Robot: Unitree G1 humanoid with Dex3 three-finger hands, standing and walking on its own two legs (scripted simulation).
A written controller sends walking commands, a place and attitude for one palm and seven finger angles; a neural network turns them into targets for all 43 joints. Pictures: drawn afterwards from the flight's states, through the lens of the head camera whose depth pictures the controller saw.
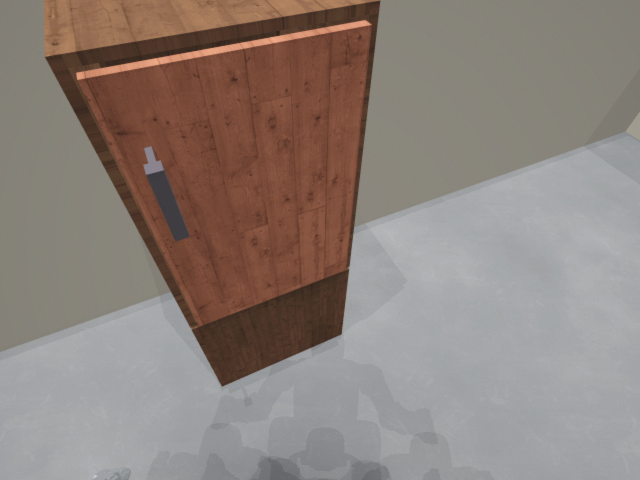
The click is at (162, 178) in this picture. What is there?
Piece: cupboard door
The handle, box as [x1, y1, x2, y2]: [143, 146, 189, 240]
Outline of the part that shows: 146,147 144,149 148,163 143,165 145,172 175,240 189,236 161,162 160,160 155,160 151,146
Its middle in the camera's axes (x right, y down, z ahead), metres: -0.23 -0.06 +0.56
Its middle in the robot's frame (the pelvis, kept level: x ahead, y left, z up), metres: +0.47 +0.25 +0.08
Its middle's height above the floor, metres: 0.85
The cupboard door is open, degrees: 0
